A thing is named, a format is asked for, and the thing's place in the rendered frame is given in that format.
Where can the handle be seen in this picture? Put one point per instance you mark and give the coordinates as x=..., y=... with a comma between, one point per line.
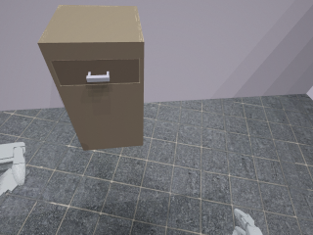
x=98, y=78

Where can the robot left hand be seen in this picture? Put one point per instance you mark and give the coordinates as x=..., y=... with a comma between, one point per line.
x=12, y=162

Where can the robot right hand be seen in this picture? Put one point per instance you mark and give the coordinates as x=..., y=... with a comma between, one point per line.
x=247, y=223

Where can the cabinet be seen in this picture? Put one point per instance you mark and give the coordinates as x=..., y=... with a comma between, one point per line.
x=103, y=115

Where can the drawer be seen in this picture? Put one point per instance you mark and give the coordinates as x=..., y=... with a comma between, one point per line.
x=75, y=71

